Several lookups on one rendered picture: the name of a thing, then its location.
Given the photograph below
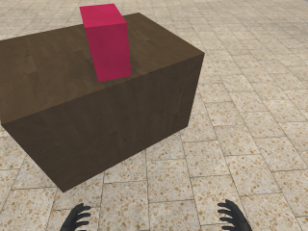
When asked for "pedestal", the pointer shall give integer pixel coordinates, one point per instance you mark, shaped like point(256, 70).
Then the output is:
point(74, 127)

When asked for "carton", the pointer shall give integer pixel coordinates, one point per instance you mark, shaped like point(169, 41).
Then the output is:
point(107, 36)

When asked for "robot right hand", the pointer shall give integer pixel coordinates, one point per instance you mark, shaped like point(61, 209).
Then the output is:
point(238, 220)

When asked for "robot left hand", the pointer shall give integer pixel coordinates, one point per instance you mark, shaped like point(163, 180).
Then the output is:
point(70, 223)

